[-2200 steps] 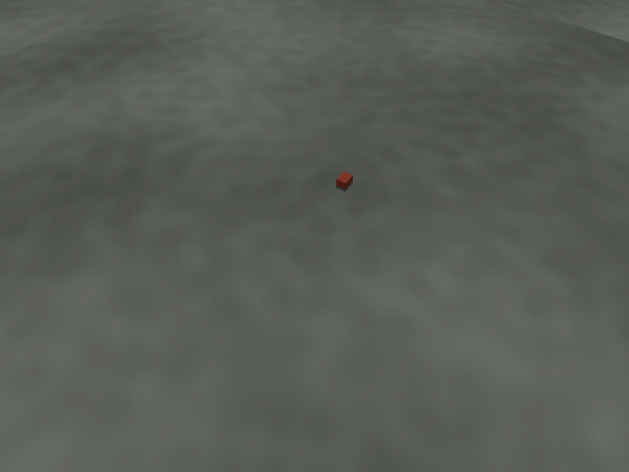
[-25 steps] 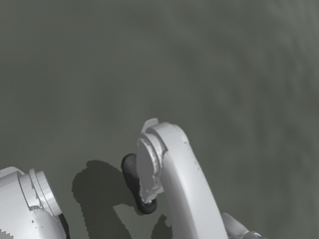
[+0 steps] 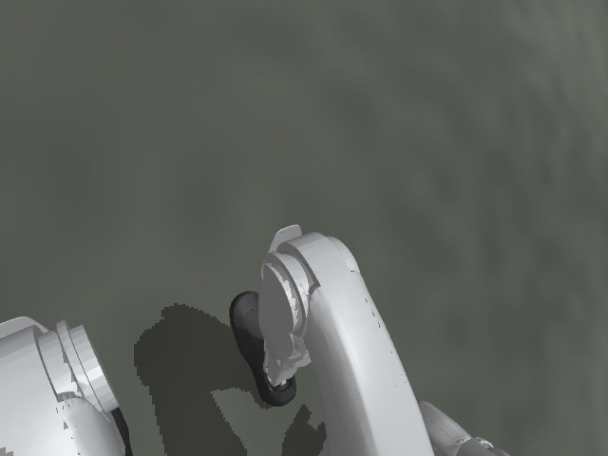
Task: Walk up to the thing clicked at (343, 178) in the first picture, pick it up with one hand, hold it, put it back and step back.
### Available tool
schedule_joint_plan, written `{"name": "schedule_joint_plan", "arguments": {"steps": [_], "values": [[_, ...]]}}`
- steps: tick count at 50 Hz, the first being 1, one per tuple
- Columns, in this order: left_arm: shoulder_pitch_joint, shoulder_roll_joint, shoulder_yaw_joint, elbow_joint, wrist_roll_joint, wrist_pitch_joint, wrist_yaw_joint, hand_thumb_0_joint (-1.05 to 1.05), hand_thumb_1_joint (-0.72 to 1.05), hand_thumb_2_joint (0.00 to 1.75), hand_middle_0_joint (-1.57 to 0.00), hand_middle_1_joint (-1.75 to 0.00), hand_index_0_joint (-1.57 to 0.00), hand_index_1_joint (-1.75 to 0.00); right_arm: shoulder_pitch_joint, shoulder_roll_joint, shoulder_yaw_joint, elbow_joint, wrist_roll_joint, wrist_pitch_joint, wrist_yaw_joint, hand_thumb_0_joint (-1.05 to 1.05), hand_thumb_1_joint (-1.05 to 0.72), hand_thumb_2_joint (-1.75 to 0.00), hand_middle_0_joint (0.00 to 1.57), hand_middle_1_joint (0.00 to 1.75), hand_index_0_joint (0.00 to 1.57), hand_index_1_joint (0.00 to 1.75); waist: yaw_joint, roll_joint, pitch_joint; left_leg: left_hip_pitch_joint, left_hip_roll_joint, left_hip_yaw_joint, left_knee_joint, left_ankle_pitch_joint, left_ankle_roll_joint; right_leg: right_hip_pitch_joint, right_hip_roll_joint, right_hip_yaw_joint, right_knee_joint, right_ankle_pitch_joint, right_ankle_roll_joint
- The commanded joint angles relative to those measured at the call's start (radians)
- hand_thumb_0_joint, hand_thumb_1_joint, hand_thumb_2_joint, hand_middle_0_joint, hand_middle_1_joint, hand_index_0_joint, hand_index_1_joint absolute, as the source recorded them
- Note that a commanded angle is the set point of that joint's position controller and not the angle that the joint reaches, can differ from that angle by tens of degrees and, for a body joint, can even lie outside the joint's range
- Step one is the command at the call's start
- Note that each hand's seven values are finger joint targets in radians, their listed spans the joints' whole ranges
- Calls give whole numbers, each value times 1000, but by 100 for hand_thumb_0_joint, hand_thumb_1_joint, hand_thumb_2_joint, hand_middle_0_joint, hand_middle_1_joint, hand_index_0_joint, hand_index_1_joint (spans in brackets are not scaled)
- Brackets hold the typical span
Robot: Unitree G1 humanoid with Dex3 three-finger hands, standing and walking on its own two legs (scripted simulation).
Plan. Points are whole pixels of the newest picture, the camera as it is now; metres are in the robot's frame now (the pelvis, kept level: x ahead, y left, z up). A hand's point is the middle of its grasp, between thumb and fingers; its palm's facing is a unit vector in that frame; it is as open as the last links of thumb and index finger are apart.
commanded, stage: close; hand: left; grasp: from above
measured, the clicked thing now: out of the picture +0.47 +0.31 -0.29
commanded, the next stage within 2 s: settle in 0.58 s
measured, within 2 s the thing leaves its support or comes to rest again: leaves its support in 0.98 s
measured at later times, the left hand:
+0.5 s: hand out of the picture +0.45 +0.30 -0.25, palm faces -0.45 -0.14 -0.88, open 8.0 cm
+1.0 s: hand out of the picture +0.46 +0.31 -0.25, palm faces -0.42 -0.15 -0.89, open 8.0 cm
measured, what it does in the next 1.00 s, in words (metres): stands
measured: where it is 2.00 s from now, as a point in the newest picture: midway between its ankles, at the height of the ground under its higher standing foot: (199, 414)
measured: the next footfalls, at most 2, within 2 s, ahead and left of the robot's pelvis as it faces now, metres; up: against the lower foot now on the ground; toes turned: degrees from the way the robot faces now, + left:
none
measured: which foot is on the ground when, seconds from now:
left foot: down 0.00-1.00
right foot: down 0.00-1.00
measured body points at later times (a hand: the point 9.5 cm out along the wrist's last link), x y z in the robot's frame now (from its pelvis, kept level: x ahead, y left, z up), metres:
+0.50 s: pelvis +0.00 +0.00 +0.00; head +0.28 +0.13 +0.33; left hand +0.47 +0.30 -0.20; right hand +0.04 -0.25 -0.05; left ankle +0.06 +0.12 -0.27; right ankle +0.13 -0.13 -0.27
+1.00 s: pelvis +0.00 +0.00 +0.00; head +0.28 +0.13 +0.33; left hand +0.48 +0.31 -0.20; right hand +0.05 -0.25 -0.05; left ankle +0.06 +0.12 -0.27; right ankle +0.13 -0.13 -0.27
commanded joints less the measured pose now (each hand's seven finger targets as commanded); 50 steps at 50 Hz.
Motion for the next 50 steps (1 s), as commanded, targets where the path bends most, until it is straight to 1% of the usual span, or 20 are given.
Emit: {"name": "schedule_joint_plan", "arguments": {"steps": [1, 3, 5, 8, 12, 15, 20, 21, 28, 30, 36, 39, 40, 41, 44, 45, 46, 47, 48, 50], "values": [[-215, 161, -5, -52, -7, 12, 19, 0, 40, 25, -79, -34, -82, -32, 185, -333, -92, 7, 10, 7, -6, 0, -90, -90, 20, 30, 20, 30, -71, 520, -589, 465, 21, 96, -296, 229, -6, 342, 43, -128, -155, 242, -88], [-235, 209, 21, -95, -14, 4, 21, 0, 43, 24, -83, -31, -85, -29, 199, -341, -98, 10, 12, 18, -13, 0, -90, -90, 20, 30, 20, 30, -57, 540, -637, 466, 20, 106, -299, 240, -2, 379, 52, -120, -174, 248, -92], [-238, 204, 21, -108, -8, 1, 11, 0, 45, 21, -83, -30, -86, -28, 202, -333, -91, 8, 10, 17, -9, 0, -90, -90, 20, 30, 20, 30, -57, 554, -644, 492, 21, 101, -295, 270, -5, 366, 45, -125, -158, 264, -91], [-206, 168, -7, -60, -21, -3, -1, 0, 49, 23, -87, -29, -89, -27, 202, -333, -91, 2, 13, 18, -13, 0, -90, -90, 20, 30, 20, 30, -73, 500, -584, 443, 19, 108, -286, 221, 3, 358, 49, -126, -175, 230, -87], [-200, 212, 19, -89, -17, -7, -1, 0, 55, 21, -92, -25, -94, -24, 209, -334, -90, 0, 11, 27, -19, 0, -90, -90, 20, 30, 20, 30, -49, 538, -639, 483, 20, 108, -301, 253, -3, 391, 50, -121, -173, 250, -92], [-182, 158, -14, -60, -26, -12, -8, 0, 58, 21, -94, -27, -96, -25, 205, -326, -83, -5, 6, 28, -19, 0, -90, -90, 20, 30, 20, 30, -69, 506, -610, 460, 19, 109, -288, 242, 1, 380, 55, -127, -177, 247, -88], [-218, 197, 4, -112, -20, -19, -4, 0, 68, 21, -102, -23, -104, -21, 200, -326, -81, -4, 10, 29, -25, 0, -90, -90, 20, 30, 20, 30, -49, 532, -639, 478, 20, 101, -295, 240, -3, 363, 48, -127, -169, 239, -90], [-207, 180, -10, -73, -19, -17, -4, 0, 69, 21, -104, -22, -106, -21, 208, -326, -80, -5, 9, 29, -24, 0, -90, -90, 20, 30, 20, 30, -70, 527, -605, 471, 21, 103, -298, 231, -2, 364, 49, -126, -171, 236, -90], [-219, 222, 9, -93, -18, -20, 4, 0, 80, 22, -113, -20, -114, -19, 202, -334, -75, -8, 6, 29, -33, 0, -90, -90, 20, 30, 20, 30, -60, 506, -599, 444, 20, 102, -304, 196, 0, 372, 49, -125, -188, 205, -88], [-200, 200, -9, -58, -13, -15, -1, 0, 82, 22, -115, -19, -116, -18, 192, -331, -76, -17, 10, 29, -34, 0, -89, -90, 20, 30, 20, 30, -71, 488, -570, 428, 20, 106, -293, 178, 4, 354, 49, -120, -182, 197, -87], [-185, 198, -9, -50, -21, -12, 8, 0, 83, 28, -122, -19, -123, -19, 194, -331, -73, -13, 8, 33, -38, 0, -91, -90, 20, 30, 20, 30, -66, 477, -587, 424, 21, 105, -291, 203, 4, 380, 55, -118, -189, 220, -87], [-223, 229, 21, -113, -19, -6, 3, 0, 86, 24, -123, -18, -124, -17, 207, -336, -83, -8, 10, 33, -37, 0, -91, -90, 20, 30, 20, 30, -44, 571, -653, 503, 22, 93, -312, 258, -10, 365, 47, -129, -163, 252, -94], [-207, 196, -2, -75, -18, 2, -7, 0, 86, 24, -124, -17, -125, -16, 197, -336, -88, -13, 9, 31, -34, 0, -91, -91, 20, 30, 20, 30, -62, 550, -604, 474, 23, 96, -305, 228, -6, 342, 47, -128, -163, 235, -92], [-223, 199, 7, -105, -23, 1, -12, 0, 86, 24, -124, -16, -125, -15, 208, -334, -85, -14, 9, 31, -31, 0, -91, -90, 20, 30, 20, 30, -61, 543, -611, 479, 22, 92, -310, 235, -8, 340, 45, -133, -165, 236, -91], [-235, 223, 17, -155, -20, 3, -28, 0, 89, 28, -128, -17, -128, -17, 209, -334, -94, -10, 16, 29, -32, 0, -91, -90, 20, 30, 20, 30, -51, 568, -639, 502, 18, 111, -295, 247, -7, 361, 43, -119, -171, 248, -92], [-251, 253, 43, -221, -24, 0, -26, 0, 92, 29, -129, -18, -130, -18, 213, -343, -107, -8, 20, 33, -33, 0, -91, -90, 20, 30, 20, 30, -26, 611, -697, 531, 18, 108, -307, 273, -13, 371, 41, -118, -166, 260, -97], [-238, 248, 48, -230, -17, 2, -29, 0, 92, 28, -130, -16, -130, -17, 219, -336, -115, -7, 19, 33, -30, 0, -91, -91, 20, 30, 20, 30, -24, 626, -709, 546, 18, 109, -303, 276, -14, 370, 38, -115, -161, 262, -101], [-210, 242, 61, -252, -22, 5, -32, 0, 92, 27, -130, -17, -130, -16, 222, -334, -129, 0, 23, 38, -30, 0, -91, -91, 20, 30, 20, 30, 1, 651, -736, 562, 16, 110, -323, 284, -18, 366, 38, -116, -159, 259, -104], [-185, 205, 47, -245, -24, 10, -38, 0, 93, 28, -131, -15, -131, -16, 214, -332, -145, 1, 27, 40, -28, 0, -91, -91, 20, 30, 20, 30, 1, 649, -723, 552, 16, 114, -321, 267, -20, 344, 39, -114, -156, 246, -109], [-200, 207, 72, -313, -22, 15, -53, 0, 95, 29, -131, -17, -131, -17, 238, -312, -150, 9, 31, 47, -19, 0, -91, -90, 20, 30, 20, 30, 7, 655, -764, 557, 12, 123, -315, 298, -16, 339, 38, -111, -157, 268, -106]]}}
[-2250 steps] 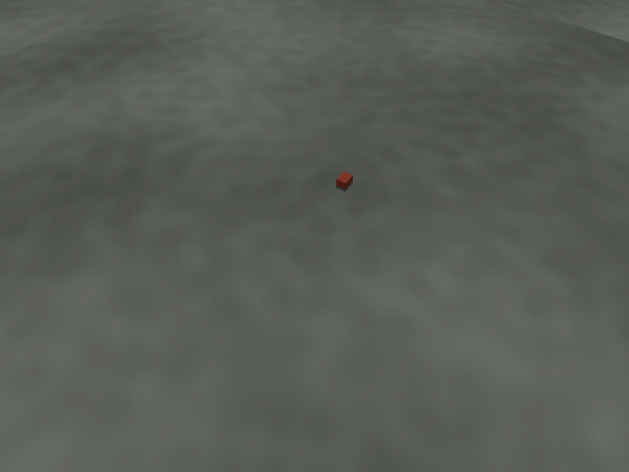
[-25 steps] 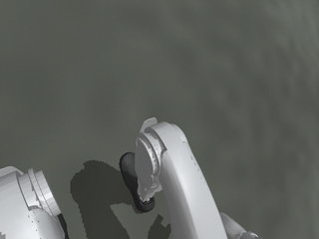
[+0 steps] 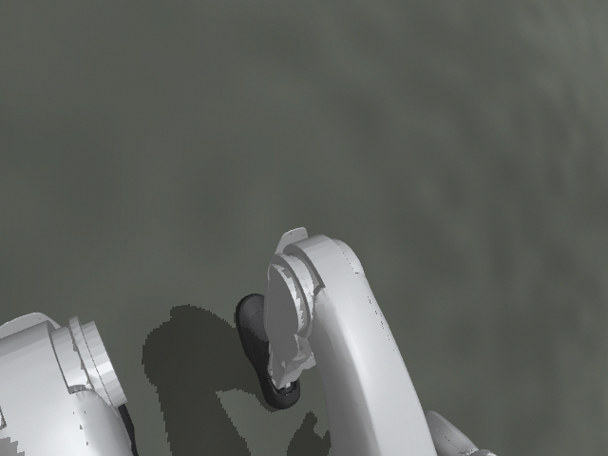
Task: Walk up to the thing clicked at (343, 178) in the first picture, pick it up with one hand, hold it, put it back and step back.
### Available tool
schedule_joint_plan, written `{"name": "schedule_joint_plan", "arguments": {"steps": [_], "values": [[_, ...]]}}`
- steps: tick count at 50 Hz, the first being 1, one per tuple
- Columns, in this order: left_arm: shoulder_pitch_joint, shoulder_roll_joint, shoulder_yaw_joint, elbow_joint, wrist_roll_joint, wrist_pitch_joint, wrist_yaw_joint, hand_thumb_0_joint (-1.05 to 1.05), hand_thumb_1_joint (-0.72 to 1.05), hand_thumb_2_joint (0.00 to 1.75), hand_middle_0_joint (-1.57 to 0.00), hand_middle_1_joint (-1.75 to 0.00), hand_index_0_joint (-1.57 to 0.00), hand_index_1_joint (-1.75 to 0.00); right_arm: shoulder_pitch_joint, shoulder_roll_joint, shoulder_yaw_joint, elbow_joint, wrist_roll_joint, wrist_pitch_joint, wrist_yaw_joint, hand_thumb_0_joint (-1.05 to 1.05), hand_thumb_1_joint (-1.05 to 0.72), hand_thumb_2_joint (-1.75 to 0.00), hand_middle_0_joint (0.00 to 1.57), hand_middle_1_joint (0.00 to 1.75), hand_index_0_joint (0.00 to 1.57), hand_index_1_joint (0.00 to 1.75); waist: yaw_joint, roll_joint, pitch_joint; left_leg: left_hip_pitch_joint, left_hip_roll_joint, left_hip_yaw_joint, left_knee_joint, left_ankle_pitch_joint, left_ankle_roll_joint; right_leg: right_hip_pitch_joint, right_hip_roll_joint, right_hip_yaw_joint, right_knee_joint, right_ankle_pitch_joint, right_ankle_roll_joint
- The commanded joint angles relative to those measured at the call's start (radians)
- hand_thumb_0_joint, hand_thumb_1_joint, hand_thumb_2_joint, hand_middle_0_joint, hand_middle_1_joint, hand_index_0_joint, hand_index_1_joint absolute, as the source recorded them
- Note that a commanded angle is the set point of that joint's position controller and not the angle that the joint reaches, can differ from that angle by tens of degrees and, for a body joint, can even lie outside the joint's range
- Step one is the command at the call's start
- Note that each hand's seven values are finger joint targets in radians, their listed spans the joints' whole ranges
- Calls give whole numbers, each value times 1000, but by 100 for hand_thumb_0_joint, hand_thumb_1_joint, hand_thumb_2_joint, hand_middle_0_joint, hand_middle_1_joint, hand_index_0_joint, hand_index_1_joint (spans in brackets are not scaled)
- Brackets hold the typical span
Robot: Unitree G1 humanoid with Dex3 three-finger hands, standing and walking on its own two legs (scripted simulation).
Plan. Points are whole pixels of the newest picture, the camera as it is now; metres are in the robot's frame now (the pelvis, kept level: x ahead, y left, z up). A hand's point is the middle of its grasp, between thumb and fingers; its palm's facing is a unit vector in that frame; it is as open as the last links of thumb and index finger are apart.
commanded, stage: settle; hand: left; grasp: from above
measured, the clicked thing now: out of the picture +0.47 +0.31 -0.28
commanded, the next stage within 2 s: lift in 0.58 s
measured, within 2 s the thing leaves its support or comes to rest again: neither
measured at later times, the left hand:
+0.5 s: hand out of the picture +0.45 +0.31 -0.14, palm faces -0.44 -0.10 -0.89, open 8.0 cm
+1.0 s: hand out of the picture +0.43 +0.32 -0.08, palm faces -0.46 -0.10 -0.88, open 8.0 cm
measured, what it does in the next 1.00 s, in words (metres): rises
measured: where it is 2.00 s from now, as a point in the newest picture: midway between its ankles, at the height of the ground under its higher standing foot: (204, 416)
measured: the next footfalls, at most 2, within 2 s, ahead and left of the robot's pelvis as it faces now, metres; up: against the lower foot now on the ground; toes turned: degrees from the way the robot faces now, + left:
none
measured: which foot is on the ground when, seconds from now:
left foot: down 0.00-1.00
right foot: down 0.00-1.00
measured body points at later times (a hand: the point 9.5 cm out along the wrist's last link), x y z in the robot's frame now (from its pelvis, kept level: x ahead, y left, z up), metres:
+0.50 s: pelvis +0.00 -0.01 +0.02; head +0.23 +0.09 +0.39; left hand +0.47 +0.31 -0.09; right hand +0.08 -0.27 -0.07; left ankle +0.06 +0.12 -0.27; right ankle +0.12 -0.13 -0.27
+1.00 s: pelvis -0.01 -0.01 +0.05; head +0.21 +0.07 +0.44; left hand +0.45 +0.32 -0.03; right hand +0.06 -0.28 -0.06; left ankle +0.06 +0.12 -0.27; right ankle +0.12 -0.13 -0.27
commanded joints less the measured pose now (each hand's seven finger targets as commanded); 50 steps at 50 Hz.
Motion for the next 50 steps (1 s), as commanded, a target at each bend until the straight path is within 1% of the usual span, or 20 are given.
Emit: {"name": "schedule_joint_plan", "arguments": {"steps": [1, 3, 5, 8, 9, 11, 12, 13, 21, 27, 33, 34, 35, 36, 37, 38, 40, 41, 48, 50], "values": [[-239, 193, 24, -213, -23, 12, 5, 0, 95, 31, -132, -17, -132, -18, 186, -323, -149, 28, 25, 22, -1, 0, -91, -91, 20, 30, 20, 30, -4, 632, -748, 553, 16, 128, -300, 294, -7, 346, 44, -106, -154, 266, -99], [-225, 145, 12, -230, -30, 19, -18, 0, 94, 30, -130, -18, -130, -18, 206, -312, -166, 38, 33, 28, 6, 0, -91, -90, 20, 30, 20, 30, -12, 598, -745, 526, 11, 146, -288, 305, 2, 358, 46, -95, -168, 280, -96], [-208, 116, 22, -302, -46, 27, -40, 0, 97, 29, -131, -19, -132, -19, 230, -305, -192, 52, 49, 43, 6, 0, -91, -90, 20, 30, 20, 30, 17, 615, -800, 540, 4, 153, -302, 331, 2, 356, 41, -87, -173, 293, -101], [-222, 22, -36, -338, -65, 35, -89, 0, 96, 31, -131, -20, -131, -20, 230, -291, -217, 57, 73, 64, 8, 0, -91, -90, 20, 30, 20, 30, 24, 584, -809, 531, 3, 154, -325, 309, 6, 320, 40, -80, -185, 268, -103], [-223, 42, -22, -325, -65, 38, -100, 0, 97, 30, -132, -20, -133, -20, 246, -294, -226, 67, 81, 73, 4, 0, -91, -90, 20, 30, 20, 30, 24, 568, -807, 523, 0, 155, -328, 296, 9, 321, 36, -75, -186, 263, -102], [-288, -14, -73, -403, -72, 32, -131, 0, 96, 32, -132, -19, -132, -20, 236, -271, -231, 64, 95, 86, 0, 0, -91, -91, 20, 30, 20, 30, 41, 570, -806, 523, -4, 153, -354, 250, 8, 281, 30, -67, -189, 218, -108], [-233, 23, -46, -333, -65, 39, -138, 0, 96, 33, -133, -19, -133, -20, 232, -283, -241, 68, 101, 97, -7, 0, -91, -91, 20, 30, 20, 30, 54, 537, -805, 507, -4, 151, -355, 221, 12, 274, 31, -64, -196, 190, -109], [-268, -10, -70, -379, -71, 34, -149, 0, 96, 33, -132, -19, -132, -20, 235, -276, -239, 59, 103, 101, -11, 0, -91, -91, 20, 30, 20, 30, 50, 536, -795, 504, -11, 153, -365, 225, 9, 264, 23, -62, -195, 193, -108], [-275, -19, -73, -336, -61, 34, -204, 0, 87, 33, -127, -18, -126, -19, 230, -236, -251, 54, 121, 150, -57, 0, -91, -91, 20, 30, 20, 30, 72, 435, -825, 476, -27, 198, -375, 232, 23, 333, 21, -26, -234, 187, -108], [-314, 18, -59, -342, -68, 13, -233, 0, 86, 28, -125, -17, -125, -18, 226, -217, -250, 45, 121, 172, -98, 0, -90, -90, 20, 30, 20, 30, 79, 380, -828, 417, -35, 221, -377, 187, 34, 379, 19, 0, -273, 122, -106], [-331, 29, -57, -389, -64, -5, -249, 0, 90, 29, -130, -21, -130, -21, 235, -212, -259, 43, 129, 188, -133, 0, -93, -91, 20, 30, 20, 30, 93, 405, -864, 454, -35, 226, -394, 186, 29, 377, 13, 5, -286, 114, -110], [-312, 17, -59, -386, -67, -4, -253, 0, 82, 31, -122, -13, -122, -14, 239, -203, -262, 41, 128, 190, -134, 0, -88, -89, 20, 30, 20, 30, 99, 403, -881, 461, -34, 229, -398, 195, 28, 402, 15, 13, -284, 117, -111], [-323, 23, -53, -424, -71, -2, -252, 0, 87, 29, -127, -21, -127, -21, 243, -203, -261, 45, 133, 192, -137, 0, -92, -91, 20, 30, 20, 30, 113, 422, -911, 486, -36, 229, -416, 209, 27, 397, 10, 3, -281, 143, -108], [-317, 17, -57, -434, -76, 3, -255, 0, 82, 32, -119, -15, -119, -16, 242, -197, -266, 43, 138, 196, -139, 0, -88, -89, 20, 30, 20, 30, 121, 442, -950, 516, -33, 229, -423, 220, 26, 404, 12, 7, -278, 157, -109], [-307, 27, -47, -418, -78, 11, -257, 0, 85, 28, -124, -22, -125, -21, 248, -213, -276, 41, 143, 197, -144, 0, -93, -91, 20, 30, 20, 30, 119, 426, -914, 513, -36, 228, -428, 212, 28, 374, 8, 2, -292, 148, -112], [-292, -11, -65, -411, -86, 18, -265, 0, 87, 30, -121, -25, -123, -23, 253, -206, -278, 42, 145, 198, -145, 0, -91, -91, 20, 30, 20, 30, 113, 427, -893, 523, -35, 227, -440, 209, 24, 368, 6, -1, -294, 145, -114], [-310, 0, -60, -455, -101, 30, -283, 0, 84, 30, -119, -26, -121, -25, 259, -201, -284, 46, 151, 205, -149, 0, -91, -91, 20, 30, 20, 30, 118, 432, -918, 523, -36, 234, -449, 214, 29, 388, 6, 6, -305, 158, -111], [-312, 11, -52, -495, -114, 34, -292, 0, 83, 32, -119, -26, -121, -25, 261, -200, -291, 47, 155, 208, -153, 0, -91, -91, 20, 30, 20, 30, 139, 435, -958, 542, -35, 236, -456, 222, 30, 403, 4, 10, -305, 165, -110], [-182, -10, -50, -647, -148, 47, -377, 0, 85, 38, -119, -30, -121, -29, 253, -182, -329, 21, 193, 244, -169, 0, -91, -90, 20, 30, 20, 30, 193, 422, -1003, 596, -39, 247, -525, 214, 32, 448, -2, 33, -359, 144, -114], [-154, -46, -61, -660, -168, 49, -392, 0, 85, 38, -120, -29, -121, -27, 259, -184, -335, 16, 199, 250, -173, 0, -91, -90, 20, 30, 20, 30, 179, 365, -938, 580, -40, 242, -543, 191, 37, 448, -3, 33, -397, 121, -113]]}}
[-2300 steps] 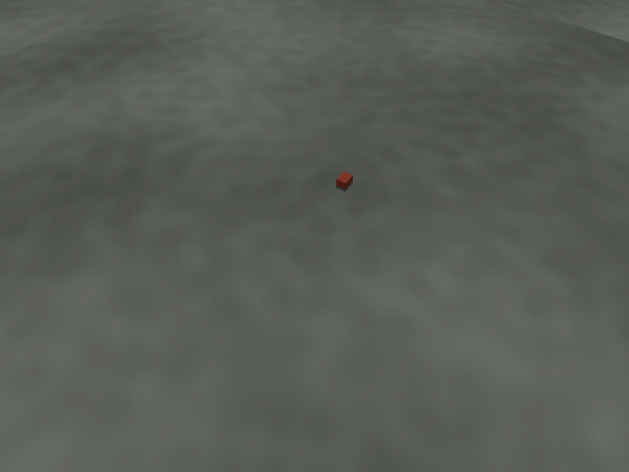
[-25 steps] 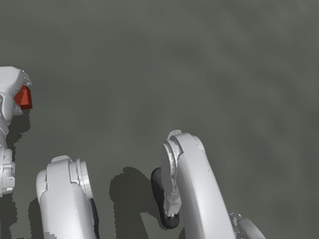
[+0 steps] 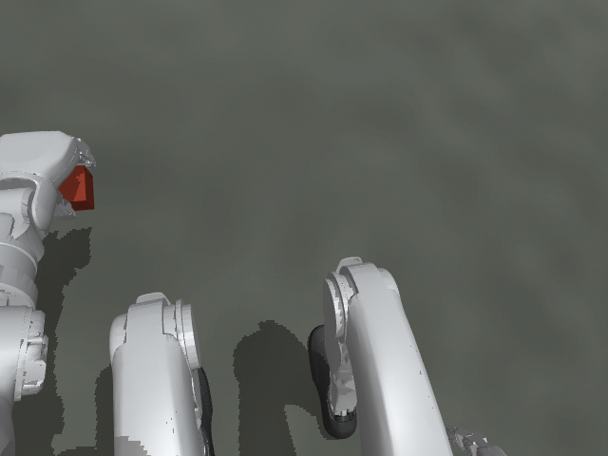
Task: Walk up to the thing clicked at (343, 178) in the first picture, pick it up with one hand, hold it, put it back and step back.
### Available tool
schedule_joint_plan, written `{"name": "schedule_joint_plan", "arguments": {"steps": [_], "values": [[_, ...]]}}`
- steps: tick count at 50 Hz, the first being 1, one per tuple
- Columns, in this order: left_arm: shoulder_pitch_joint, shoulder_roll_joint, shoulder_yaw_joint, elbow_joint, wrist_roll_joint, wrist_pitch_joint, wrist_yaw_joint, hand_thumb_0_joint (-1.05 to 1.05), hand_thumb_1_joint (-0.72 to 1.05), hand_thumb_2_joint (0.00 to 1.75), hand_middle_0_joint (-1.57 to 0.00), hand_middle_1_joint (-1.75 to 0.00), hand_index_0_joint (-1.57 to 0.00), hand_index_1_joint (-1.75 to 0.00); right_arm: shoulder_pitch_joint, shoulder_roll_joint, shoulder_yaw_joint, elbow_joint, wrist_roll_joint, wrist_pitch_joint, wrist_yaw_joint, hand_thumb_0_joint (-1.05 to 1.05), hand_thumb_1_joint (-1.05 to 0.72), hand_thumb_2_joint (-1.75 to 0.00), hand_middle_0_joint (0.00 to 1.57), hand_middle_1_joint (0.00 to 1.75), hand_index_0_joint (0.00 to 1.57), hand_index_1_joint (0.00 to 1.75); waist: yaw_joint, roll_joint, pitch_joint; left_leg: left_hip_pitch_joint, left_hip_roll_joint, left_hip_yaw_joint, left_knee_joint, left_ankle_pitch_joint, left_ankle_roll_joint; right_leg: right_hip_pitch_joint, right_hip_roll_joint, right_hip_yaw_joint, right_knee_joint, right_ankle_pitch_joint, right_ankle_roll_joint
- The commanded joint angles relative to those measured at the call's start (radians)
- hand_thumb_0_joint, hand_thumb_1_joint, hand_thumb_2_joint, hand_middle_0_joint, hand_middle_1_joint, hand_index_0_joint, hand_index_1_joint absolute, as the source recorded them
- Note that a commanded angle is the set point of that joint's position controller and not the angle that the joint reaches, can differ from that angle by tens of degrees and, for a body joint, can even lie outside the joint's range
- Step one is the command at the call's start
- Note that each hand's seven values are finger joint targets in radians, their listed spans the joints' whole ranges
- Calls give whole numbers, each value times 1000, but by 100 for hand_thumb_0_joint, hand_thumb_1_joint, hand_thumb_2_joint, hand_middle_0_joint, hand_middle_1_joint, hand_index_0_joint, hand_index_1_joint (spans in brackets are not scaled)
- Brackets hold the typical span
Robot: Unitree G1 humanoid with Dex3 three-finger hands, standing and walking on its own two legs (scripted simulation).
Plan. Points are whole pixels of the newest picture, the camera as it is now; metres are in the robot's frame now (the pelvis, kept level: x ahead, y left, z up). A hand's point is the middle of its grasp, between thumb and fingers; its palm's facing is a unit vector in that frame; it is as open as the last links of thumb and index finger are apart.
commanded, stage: lift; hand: left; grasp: from above
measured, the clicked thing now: (60, 189) +0.49 +0.28 -0.17
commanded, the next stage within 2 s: hold in 1.36 s
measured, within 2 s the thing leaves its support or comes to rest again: neither
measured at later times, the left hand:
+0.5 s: hand out of the picture +0.40 +0.27 +0.04, palm faces -0.43 -0.07 -0.90, open 8.0 cm
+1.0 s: hand out of the picture +0.36 +0.25 +0.23, palm faces -0.44 -0.09 -0.89, open 8.0 cm
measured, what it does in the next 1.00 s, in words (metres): rises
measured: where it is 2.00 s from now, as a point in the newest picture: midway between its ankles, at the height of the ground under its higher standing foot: (268, 422)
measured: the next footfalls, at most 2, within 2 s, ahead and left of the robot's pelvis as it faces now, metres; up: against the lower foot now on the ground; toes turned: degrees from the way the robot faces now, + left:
none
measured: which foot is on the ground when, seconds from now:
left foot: down 0.00-1.00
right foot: down 0.00-1.00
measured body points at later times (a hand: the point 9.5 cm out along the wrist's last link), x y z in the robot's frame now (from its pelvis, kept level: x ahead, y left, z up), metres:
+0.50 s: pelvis +0.00 +0.00 +0.13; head +0.17 +0.04 +0.54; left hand +0.42 +0.28 +0.09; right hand +0.14 -0.26 +0.01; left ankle +0.08 +0.12 -0.32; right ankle +0.11 -0.14 -0.32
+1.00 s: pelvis +0.03 +0.00 +0.30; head +0.11 +0.01 +0.74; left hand +0.38 +0.26 +0.28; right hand +0.15 -0.26 +0.18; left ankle +0.08 +0.12 -0.32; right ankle +0.11 -0.14 -0.32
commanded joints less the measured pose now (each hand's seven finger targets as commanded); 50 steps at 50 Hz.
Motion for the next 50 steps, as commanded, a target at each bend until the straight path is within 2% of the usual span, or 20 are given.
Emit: {"name": "schedule_joint_plan", "arguments": {"steps": [1, 2, 5, 8, 10, 13, 14, 15, 17, 20, 26, 29, 32, 34, 36, 39, 40, 42, 44, 50], "values": [[-306, 243, 35, -260, -41, 1, -6, 0, 83, 37, -118, -30, -120, -28, 173, -233, -98, -51, 23, 12, -24, 0, -91, -90, 20, 30, 20, 30, 4, 193, -693, 507, -27, 99, -328, 106, 36, 418, 45, -66, -284, 102, -89], [-307, 265, 44, -296, -45, -1, -13, 0, 81, 36, -116, -29, -118, -27, 170, -237, -103, -52, 28, 14, -30, 0, -91, -91, 20, 30, 20, 30, 10, 204, -688, 517, -29, 100, -339, 99, 37, 421, 42, -61, -304, 91, -90], [-236, 232, 35, -369, -67, 3, -43, 0, 80, 40, -115, -33, -116, -31, 164, -229, -113, -69, 43, 20, -37, 0, -91, -90, 20, 30, 20, 30, 37, 216, -740, 599, -23, 84, -394, 121, 32, 454, 38, -59, -319, 123, -86], [-185, 193, 16, -399, -84, 7, -67, 0, 81, 40, -114, -35, -116, -33, 157, -222, -119, -77, 54, 24, -45, 0, -91, -90, 20, 30, 20, 30, 42, 193, -720, 643, -17, 63, -447, 130, 31, 464, 41, -60, -343, 138, -84], [-175, 207, 25, -467, -96, 9, -76, 0, 82, 42, -115, -36, -117, -34, 146, -216, -123, -89, 63, 27, -52, 0, -91, -90, 20, 30, 20, 30, 58, 214, -739, 691, -13, 56, -485, 130, 30, 492, 38, -54, -364, 145, -80], [-91, 154, -1, -484, -118, 22, -91, 0, 86, 39, -116, -38, -119, -35, 126, -200, -125, -103, 70, 30, -60, 0, -91, -90, 20, 30, 20, 30, 63, 175, -708, 720, -9, 57, -538, 108, 33, 552, 42, -49, -419, 133, -75], [-96, 172, 7, -531, -127, 24, -92, 0, 85, 37, -116, -37, -119, -34, 120, -200, -124, -110, 73, 30, -66, 0, -91, -90, 20, 30, 20, 30, 71, 162, -713, 730, -10, 58, -554, 93, 36, 584, 43, -45, -440, 122, -75], [-85, 180, 17, -564, -128, 31, -93, 0, 85, 37, -116, -34, -119, -32, 117, -198, -128, -112, 78, 31, -70, 0, -91, -90, 20, 30, 20, 30, 80, 171, -738, 764, -11, 59, -575, 111, 34, 608, 40, -41, -456, 136, -74], [-60, 144, -5, -590, -131, 39, -99, 0, 85, 36, -116, -35, -119, -32, 104, -185, -129, -114, 82, 30, -80, 0, -91, -90, 20, 30, 20, 30, 79, 171, -739, 805, -11, 64, -603, 139, 31, 644, 42, -36, -484, 157, -73], [-14, 157, 12, -649, -151, 56, -102, 0, 87, 34, -119, -30, -121, -28, 76, -180, -132, -120, 93, 29, -97, 0, -90, -90, 20, 30, 20, 30, 90, 153, -688, 860, -6, 44, -685, 100, 29, 690, 37, -30, -546, 130, -69], [101, 111, -14, -724, -178, 90, -116, 0, 87, 36, -121, -26, -122, -25, 34, -146, -126, -125, 107, 23, -128, 0, -90, -90, 20, 30, 20, 30, 106, 121, -651, 1006, 1, 62, -828, 100, 28, 867, 46, -11, -707, 125, -64], [161, 96, -20, -728, -187, 101, -124, 0, 87, 34, -122, -24, -123, -23, 17, -131, -120, -116, 114, 17, -144, 0, -90, -90, 20, 30, 20, 30, 112, 84, -588, 1064, 5, 65, -898, 104, 27, 938, 49, -5, -787, 122, -63], [160, 78, -32, -756, -187, 101, -122, 0, 87, 34, -122, -23, -123, -23, 9, -121, -114, -107, 119, 4, -160, 0, -90, -90, 20, 30, 20, 30, 110, 95, -541, 1133, 12, 61, -979, 89, 25, 996, 51, 2, -858, 116, -61], [208, 29, -64, -729, -185, 103, -119, 0, 84, 31, -120, -22, -121, -21, 16, -110, -110, -101, 124, -6, -169, 0, -90, -90, 20, 30, 20, 30, 109, 64, -513, 1177, 10, 65, -1015, 111, 25, 1051, 54, 8, -912, 127, -63], [254, 55, -38, -719, -188, 103, -112, 0, 84, 32, -119, -23, -120, -23, 8, -107, -111, -99, 128, -15, -177, 0, -90, -90, 20, 30, 20, 30, 127, 31, -484, 1199, 6, 79, -1052, 130, 28, 1127, 53, 21, -977, 129, -62], [257, 21, -62, -679, -173, 102, -99, 0, 82, 33, -120, -23, -120, -23, 5, -100, -108, -89, 131, -28, -186, 0, -90, -90, 20, 30, 20, 30, 126, 41, -416, 1258, 9, 80, -1124, 129, 23, 1164, 55, 30, -1043, 126, -64], [252, 43, -40, -678, -174, 100, -91, 0, 84, 34, -121, -23, -121, -23, -2, -102, -109, -86, 131, -32, -187, 0, -90, -90, 20, 30, 20, 30, 139, 40, -414, 1280, 12, 66, -1155, 117, 22, 1180, 57, 28, -1056, 117, -62], [262, -5, -75, -658, -170, 99, -80, 0, 84, 32, -121, -22, -121, -21, 0, -93, -109, -83, 131, -40, -188, 0, -90, -90, 20, 30, 20, 30, 133, 36, -383, 1319, 12, 69, -1199, 120, 20, 1222, 58, 32, -1105, 120, -62], [269, -10, -77, -637, -171, 100, -73, 0, 85, 31, -120, -23, -121, -22, 3, -96, -109, -80, 132, -47, -188, 0, -90, -90, 20, 30, 20, 30, 141, 42, -368, 1362, 16, 60, -1248, 122, 15, 1249, 59, 32, -1140, 127, -61], [271, -46, -98, -605, -166, 106, -44, 0, 81, 36, -120, -24, -120, -24, 24, -92, -113, -65, 132, -55, -190, 0, -90, -90, 20, 30, 20, 30, 141, 22, -344, 1488, 4, 91, -1334, 240, 13, 1399, 63, 38, -1260, 221, -59]]}}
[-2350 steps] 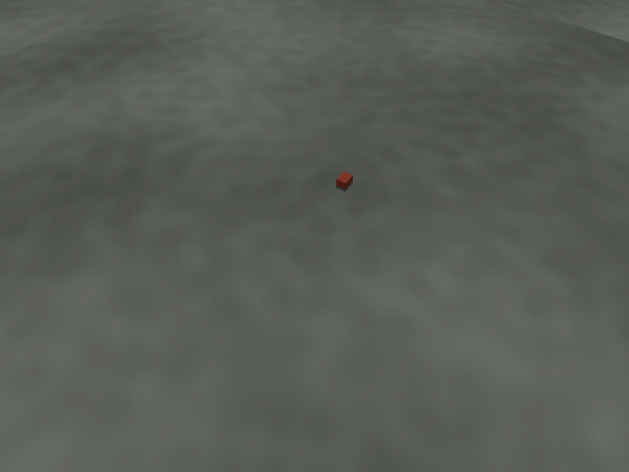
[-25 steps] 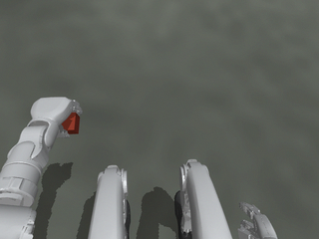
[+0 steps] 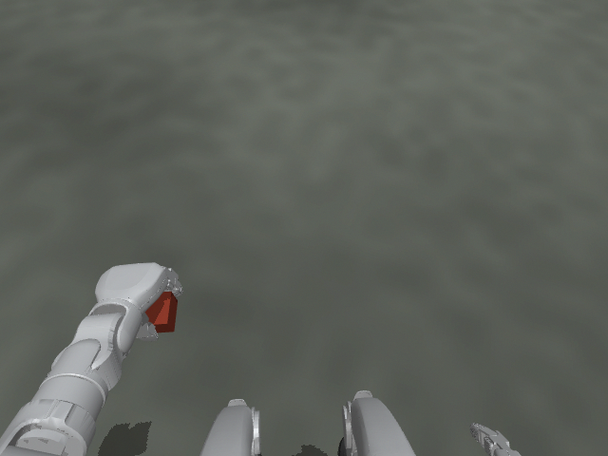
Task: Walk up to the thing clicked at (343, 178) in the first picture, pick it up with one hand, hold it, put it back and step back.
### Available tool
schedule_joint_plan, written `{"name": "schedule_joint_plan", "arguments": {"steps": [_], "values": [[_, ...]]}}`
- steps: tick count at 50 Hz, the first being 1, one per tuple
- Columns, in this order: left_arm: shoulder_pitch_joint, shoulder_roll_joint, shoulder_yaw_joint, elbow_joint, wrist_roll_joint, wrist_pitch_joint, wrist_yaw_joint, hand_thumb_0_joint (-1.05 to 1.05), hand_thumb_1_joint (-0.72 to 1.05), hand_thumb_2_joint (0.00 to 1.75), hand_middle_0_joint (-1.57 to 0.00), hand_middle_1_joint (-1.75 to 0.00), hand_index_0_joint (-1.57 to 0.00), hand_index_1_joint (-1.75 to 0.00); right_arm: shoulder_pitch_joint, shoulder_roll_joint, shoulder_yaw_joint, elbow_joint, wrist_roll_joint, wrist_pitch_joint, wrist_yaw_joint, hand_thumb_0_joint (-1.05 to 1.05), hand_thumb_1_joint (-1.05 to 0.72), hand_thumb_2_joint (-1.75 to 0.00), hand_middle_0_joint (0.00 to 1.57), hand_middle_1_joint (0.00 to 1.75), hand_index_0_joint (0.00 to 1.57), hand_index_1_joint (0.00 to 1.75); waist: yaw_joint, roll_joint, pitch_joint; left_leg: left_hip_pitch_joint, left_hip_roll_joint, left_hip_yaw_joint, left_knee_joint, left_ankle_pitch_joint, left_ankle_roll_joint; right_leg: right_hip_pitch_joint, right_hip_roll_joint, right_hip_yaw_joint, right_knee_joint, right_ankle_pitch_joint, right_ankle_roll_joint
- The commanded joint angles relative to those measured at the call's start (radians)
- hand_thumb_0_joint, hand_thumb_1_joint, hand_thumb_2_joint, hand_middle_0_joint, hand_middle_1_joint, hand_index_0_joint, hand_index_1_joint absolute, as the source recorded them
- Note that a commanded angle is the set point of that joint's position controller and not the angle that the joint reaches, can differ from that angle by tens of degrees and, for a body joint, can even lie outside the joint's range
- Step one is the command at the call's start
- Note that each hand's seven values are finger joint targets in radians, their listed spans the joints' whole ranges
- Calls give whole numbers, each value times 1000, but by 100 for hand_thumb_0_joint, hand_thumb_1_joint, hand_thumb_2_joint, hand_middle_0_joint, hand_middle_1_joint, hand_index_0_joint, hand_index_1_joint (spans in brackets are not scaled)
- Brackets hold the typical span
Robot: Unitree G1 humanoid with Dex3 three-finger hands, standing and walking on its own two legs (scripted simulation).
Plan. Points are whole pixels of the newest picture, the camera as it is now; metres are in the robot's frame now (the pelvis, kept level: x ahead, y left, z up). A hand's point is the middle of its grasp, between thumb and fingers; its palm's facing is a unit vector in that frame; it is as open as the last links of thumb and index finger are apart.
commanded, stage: lift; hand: left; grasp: from above
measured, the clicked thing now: (148, 313) +0.35 +0.24 -0.11
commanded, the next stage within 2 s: hold in 0.36 s
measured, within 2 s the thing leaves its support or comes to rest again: neither
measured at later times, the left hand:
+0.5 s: hand (136, 280) +0.36 +0.22 +0.01, palm faces -0.45 -0.06 -0.89, open 8.0 cm
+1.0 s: hand (125, 258) +0.36 +0.22 +0.05, palm faces -0.45 -0.04 -0.89, open 8.0 cm
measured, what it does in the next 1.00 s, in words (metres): rises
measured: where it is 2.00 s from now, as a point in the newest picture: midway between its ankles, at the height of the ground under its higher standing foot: outside the picture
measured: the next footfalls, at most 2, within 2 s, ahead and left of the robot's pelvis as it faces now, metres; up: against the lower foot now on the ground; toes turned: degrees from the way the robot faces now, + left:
none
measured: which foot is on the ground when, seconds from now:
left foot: down 0.00-1.00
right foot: down 0.00-1.00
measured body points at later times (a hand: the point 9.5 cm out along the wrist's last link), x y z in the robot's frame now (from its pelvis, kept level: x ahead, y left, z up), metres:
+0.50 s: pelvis +0.04 +0.00 +0.07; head +0.09 -0.01 +0.52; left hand +0.38 +0.22 +0.06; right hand +0.13 -0.27 -0.05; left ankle +0.05 +0.12 -0.63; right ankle +0.07 -0.14 -0.63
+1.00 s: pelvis +0.06 +0.00 +0.09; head +0.08 -0.02 +0.54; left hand +0.38 +0.22 +0.10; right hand +0.17 -0.27 -0.03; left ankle +0.05 +0.12 -0.63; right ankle +0.07 -0.14 -0.63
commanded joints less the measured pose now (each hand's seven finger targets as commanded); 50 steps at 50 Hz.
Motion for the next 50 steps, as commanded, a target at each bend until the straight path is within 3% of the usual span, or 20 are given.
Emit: {"name": "schedule_joint_plan", "arguments": {"steps": [1, 7, 14, 21, 28, 31, 35, 37, 38, 50], "values": [[-293, 187, 82, -154, 2, -1, 61, 0, 83, 36, -120, -24, -120, -24, 27, -147, -53, -87, 1, -34, -13, 0, -90, -90, 20, 30, 20, 30, -6, 27, -307, 317, -42, -11, -304, 101, 13, 268, 47, 9, -272, 77, -45], [-297, 168, 60, -104, 10, 13, 73, 0, 80, 37, -118, -25, -118, -26, 45, -142, -55, -74, 2, -27, -12, 0, -90, -90, 20, 30, 20, 30, -3, 14, -266, 406, -50, 6, -377, 213, 13, 374, 47, 20, -359, 177, -42], [-274, 156, 54, -117, -9, 14, 60, 0, 78, 37, -117, -22, -117, -23, 24, -141, -57, -98, 4, -14, -7, 0, -90, -90, 20, 30, 20, 30, 19, -6, -221, 489, -54, 18, -482, 219, 13, 477, 43, 20, -457, 178, -39], [-281, 173, 63, -165, -4, 4, 47, 0, 75, 39, -114, -25, -114, -26, 29, -140, -63, -90, 7, -5, -11, 0, -90, -90, 20, 30, 20, 30, 24, -3, -246, 598, -56, 24, -533, 338, 11, 562, 44, 24, -511, 292, -37], [-250, 154, 40, -140, 11, 0, 11, 0, 76, 38, -113, -28, -114, -27, 18, -143, -62, -90, 11, 7, -10, 0, -89, -90, 20, 30, 20, 30, 18, -13, -192, 639, -57, 35, -583, 374, 11, 597, 45, 23, -559, 321, -38], [-257, 178, 55, -193, 6, -10, -9, 0, 76, 39, -112, -30, -113, -28, 8, -147, -66, -99, 12, 11, -10, 0, -89, -90, 20, 30, 20, 30, 38, 4, -220, 685, -55, 34, -603, 418, 6, 632, 49, 16, -565, 348, -41], [-255, 183, 66, -222, -2, -17, -21, 0, 76, 41, -112, -30, -114, -29, -1, -145, -64, -105, 13, 16, -12, 0, -89, -90, 20, 30, 20, 30, 37, 2, -207, 709, -54, 35, -620, 447, 5, 652, 52, 16, -581, 372, -41], [-232, 160, 52, -203, -2, -15, -29, 0, 76, 39, -112, -29, -113, -28, -3, -145, -62, -112, 14, 19, -11, 0, -89, -90, 20, 30, 20, 30, 29, -10, -183, 710, -54, 38, -626, 453, 6, 650, 51, 18, -588, 381, -41], [-234, 168, 53, -220, -1, -15, -30, 0, 76, 38, -112, -28, -113, -27, -10, -147, -64, -114, 15, 20, -11, 0, -89, -90, 20, 30, 20, 30, 41, 2, -188, 725, -52, 37, -634, 463, 4, 657, 52, 13, -590, 382, -43], [-214, 183, 68, -280, -4, -16, -68, 0, 74, 39, -111, -27, -112, -26, -39, -146, -62, -143, 18, 38, -13, 0, -89, -90, 20, 30, 20, 30, 53, -12, -181, 766, -56, 45, -664, 508, 11, 714, 49, 17, -619, 431, -37]]}}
